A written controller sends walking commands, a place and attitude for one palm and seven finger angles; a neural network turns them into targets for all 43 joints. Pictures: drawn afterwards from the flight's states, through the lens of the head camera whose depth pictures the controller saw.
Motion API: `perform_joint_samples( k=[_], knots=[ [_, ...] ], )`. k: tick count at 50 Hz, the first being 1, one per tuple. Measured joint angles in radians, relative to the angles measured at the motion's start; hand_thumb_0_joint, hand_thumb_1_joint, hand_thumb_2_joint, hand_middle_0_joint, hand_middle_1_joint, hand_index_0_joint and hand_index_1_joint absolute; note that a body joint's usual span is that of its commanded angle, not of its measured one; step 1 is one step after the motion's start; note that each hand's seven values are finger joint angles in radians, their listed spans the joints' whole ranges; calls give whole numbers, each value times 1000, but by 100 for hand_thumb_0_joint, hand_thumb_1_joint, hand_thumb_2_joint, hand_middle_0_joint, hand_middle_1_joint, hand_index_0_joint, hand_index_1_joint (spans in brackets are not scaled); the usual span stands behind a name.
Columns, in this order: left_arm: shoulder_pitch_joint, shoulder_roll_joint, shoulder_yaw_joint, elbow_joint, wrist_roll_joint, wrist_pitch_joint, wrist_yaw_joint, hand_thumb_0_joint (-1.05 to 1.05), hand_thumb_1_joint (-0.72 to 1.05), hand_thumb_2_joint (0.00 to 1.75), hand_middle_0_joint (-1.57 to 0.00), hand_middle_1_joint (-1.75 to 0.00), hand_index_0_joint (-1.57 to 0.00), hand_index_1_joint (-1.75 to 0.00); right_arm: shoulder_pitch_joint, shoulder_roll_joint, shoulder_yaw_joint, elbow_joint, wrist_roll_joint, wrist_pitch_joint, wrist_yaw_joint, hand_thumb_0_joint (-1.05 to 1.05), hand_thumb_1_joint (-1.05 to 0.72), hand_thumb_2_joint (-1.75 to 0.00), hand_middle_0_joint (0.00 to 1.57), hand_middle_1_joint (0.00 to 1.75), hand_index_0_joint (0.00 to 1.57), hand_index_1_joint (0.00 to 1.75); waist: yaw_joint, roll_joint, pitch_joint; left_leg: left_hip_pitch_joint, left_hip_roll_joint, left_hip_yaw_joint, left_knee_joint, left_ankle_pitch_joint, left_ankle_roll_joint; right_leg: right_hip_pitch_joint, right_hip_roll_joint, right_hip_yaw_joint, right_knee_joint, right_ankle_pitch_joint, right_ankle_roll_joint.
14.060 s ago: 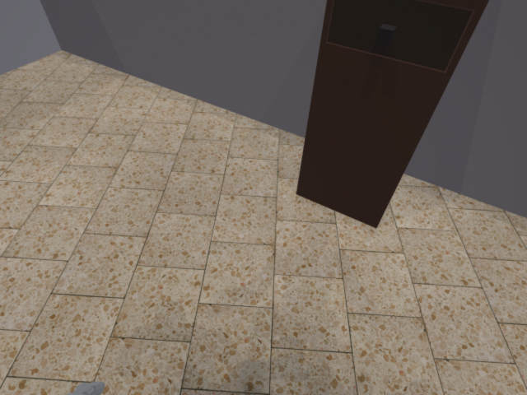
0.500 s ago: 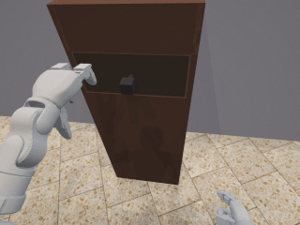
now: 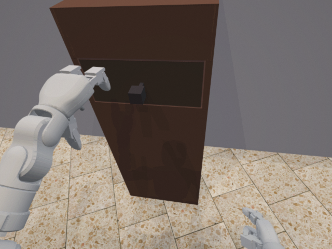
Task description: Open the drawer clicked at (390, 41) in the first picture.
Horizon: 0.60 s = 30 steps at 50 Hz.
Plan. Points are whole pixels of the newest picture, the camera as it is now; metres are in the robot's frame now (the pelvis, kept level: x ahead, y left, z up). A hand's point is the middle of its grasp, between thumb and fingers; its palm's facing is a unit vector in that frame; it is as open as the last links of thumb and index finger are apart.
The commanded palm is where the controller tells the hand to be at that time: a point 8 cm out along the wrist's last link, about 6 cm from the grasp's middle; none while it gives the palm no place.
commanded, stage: move the hooked fingers above the handle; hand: left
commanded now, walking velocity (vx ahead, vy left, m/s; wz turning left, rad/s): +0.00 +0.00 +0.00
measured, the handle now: (139, 91) +0.53 +0.17 +0.11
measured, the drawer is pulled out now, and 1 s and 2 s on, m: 0.00 0.00 0.00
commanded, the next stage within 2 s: none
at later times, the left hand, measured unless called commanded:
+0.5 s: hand (95, 83) +0.42 +0.23 +0.21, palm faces +0.16 -0.04 -0.99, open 13.8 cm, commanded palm +0.37 +0.23 +0.26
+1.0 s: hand (98, 73) +0.47 +0.25 +0.20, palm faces +0.12 +0.01 -0.99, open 13.8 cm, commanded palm +0.44 +0.21 +0.24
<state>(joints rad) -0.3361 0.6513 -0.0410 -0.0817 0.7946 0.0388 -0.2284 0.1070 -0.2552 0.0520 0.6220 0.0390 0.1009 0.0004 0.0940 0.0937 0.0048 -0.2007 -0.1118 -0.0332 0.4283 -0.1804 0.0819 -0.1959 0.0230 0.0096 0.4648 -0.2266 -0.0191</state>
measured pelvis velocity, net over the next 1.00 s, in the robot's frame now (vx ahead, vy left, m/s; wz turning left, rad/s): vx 0.05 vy -0.01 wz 0.00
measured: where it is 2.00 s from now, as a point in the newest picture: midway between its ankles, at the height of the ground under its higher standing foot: outside the picture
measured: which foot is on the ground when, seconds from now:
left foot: down 0.00-1.00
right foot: down 0.00-1.00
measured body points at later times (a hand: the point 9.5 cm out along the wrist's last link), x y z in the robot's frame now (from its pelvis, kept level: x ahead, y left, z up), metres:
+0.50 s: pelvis +0.04 -0.04 +0.00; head +0.06 -0.07 +0.45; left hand +0.40 +0.23 +0.26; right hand +0.20 -0.29 -0.12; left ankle +0.03 +0.06 -0.74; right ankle +0.02 -0.11 -0.74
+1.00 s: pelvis +0.05 -0.01 +0.00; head +0.08 -0.04 +0.45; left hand +0.46 +0.25 +0.26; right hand +0.21 -0.24 -0.13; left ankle +0.03 +0.06 -0.74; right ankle +0.02 -0.11 -0.74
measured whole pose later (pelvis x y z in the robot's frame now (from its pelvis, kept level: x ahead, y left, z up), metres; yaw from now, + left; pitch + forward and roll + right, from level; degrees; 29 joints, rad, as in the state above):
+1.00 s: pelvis +0.05 -0.01 +0.00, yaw +0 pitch +6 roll +0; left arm -0.74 0.62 -0.09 0.46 0.90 0.20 -0.11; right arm 0.14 -0.26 0.03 0.62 0.06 0.23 0.01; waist 0.04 0.08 -0.07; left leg -0.33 -0.09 -0.04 0.48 -0.26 0.07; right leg -0.31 0.05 0.00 0.48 -0.28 -0.04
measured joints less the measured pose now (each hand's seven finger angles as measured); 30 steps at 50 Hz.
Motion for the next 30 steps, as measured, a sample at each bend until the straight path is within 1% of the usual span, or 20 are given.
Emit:
perform_joint_samples(
  k=[2, 5, 8, 10, 12, 14, 16, 19, 21, 23, 24, 26, 28, 30],
  knots=[
    [-53, 9, 16, 71, -4, 5, 14, 0, -49, 30, -32, -120, -32, -120, -6, 0, 2, 6, 4, 3, -2, 1, -91, -90, 20, 30, 20, 30, 0, -5, 2, -5, 6, -7, -2, 1, -8, -2, 6, -7, -7, 3, -8],
    [-120, 22, 47, 183, 9, 42, 15, 0, -49, 30, -32, -120, -32, -120, -6, -6, 4, 5, 8, 12, -3, 1, -91, -90, 20, 30, 20, 30, -6, -8, 2, -23, 16, -16, -1, 2, -20, -15, 16, -16, -16, 9, -20],
    [-153, 33, 48, 259, 38, 81, -13, 0, -49, 30, -32, -120, -32, -120, 9, -20, -1, -5, 11, 24, -6, 1, -91, -90, 20, 30, 20, 30, -16, -8, -4, -43, 23, -25, 5, -2, -29, -29, 23, -25, -21, 8, -28],
    [-145, 32, 36, 269, 48, 81, -42, 0, -49, 30, -32, -120, -32, -120, 23, -31, -7, -10, 10, 28, -9, 1, -91, -90, 20, 30, 20, 30, -23, -6, -7, -50, 27, -30, 11, -10, -32, -32, 28, -29, -21, 4, -33],
    [-123, 25, 19, 253, 44, 54, -68, 0, -49, 30, -32, -120, -31, -120, 37, -41, -13, -12, 7, 30, -17, 1, -91, -90, 20, 30, 20, 30, -29, -5, -8, -50, 29, -33, 17, -19, -34, -31, 30, -32, -19, -4, -37],
    [-101, 19, 9, 233, 25, -1, -86, 0, -49, 30, -32, -120, -32, -120, 45, -48, -16, -9, 4, 31, -28, 1, -91, -90, 20, 30, 20, 30, -38, -9, -6, -47, 31, -34, 23, -29, -36, -27, 33, -33, -16, -12, -40],
    [-86, 17, 14, 222, -2, -65, -89, 0, -49, 30, -32, -120, -32, -120, 48, -49, -18, -5, 0, 30, -39, 1, -91, -90, 20, 30, 20, 30, -47, -16, -3, -44, 35, -33, 29, -39, -38, -24, 37, -32, -11, -20, -43],
    [-87, 29, 48, 234, -27, -141, -57, 0, -49, 30, -32, -120, -32, -120, 50, -47, -26, 0, -5, 28, -47, 1, -91, -90, 20, 30, 20, 30, -59, -26, 0, -48, 42, -28, 39, -54, -44, -28, 45, -27, -5, -30, -49],
    [-104, 40, 83, 251, -28, -155, -15, 0, -49, 30, -32, -120, -32, -120, 54, -45, -36, 0, -7, 30, -44, 1, -91, -90, 20, 30, 20, 30, -61, -28, -3, -56, 46, -25, 44, -61, -47, -37, 49, -24, -1, -34, -52],
    [-125, 48, 120, 272, -23, -140, 29, 0, -49, 30, -32, -120, -32, -120, 59, -47, -45, 0, -7, 38, -36, 1, -91, -90, 19, 30, 20, 30, -59, -25, -9, -67, 48, -22, 47, -66, -49, -49, 51, -20, 2, -37, -54],
    [-137, 53, 135, 287, -19, -122, 46, 0, -49, 30, -32, -120, -32, -120, 60, -49, -47, 1, -7, 45, -31, 1, -91, -90, 19, 30, 20, 30, -58, -22, -14, -74, 49, -20, 49, -68, -49, -57, 52, -19, 4, -38, -54],
    [-159, 61, 149, 320, -6, -68, 64, 0, -49, 30, -32, -120, -32, -120, 61, -55, -49, 3, -3, 64, -22, 1, -91, -90, 19, 30, 20, 30, -55, -16, -25, -89, 48, -18, 53, -72, -49, -74, 51, -16, 12, -44, -52],
    [-169, 64, 140, 342, 8, -1, 55, 0, -49, 30, -32, -120, -32, -120, 62, -62, -50, 0, 5, 84, -14, 1, -91, -90, 19, 30, 20, 30, -52, -7, -35, -101, 45, -16, 57, -76, -47, -87, 48, -15, 21, -50, -50],
    [-169, 53, 102, 349, 20, 55, 24, 0, -49, 30, -31, -120, -31, -120, 62, -67, -51, -6, 15, 101, -9, 1, -91, -90, 19, 30, 20, 30, -49, 0, -43, -109, 40, -18, 62, -79, -43, -95, 44, -18, 28, -57, -46]
  ],
)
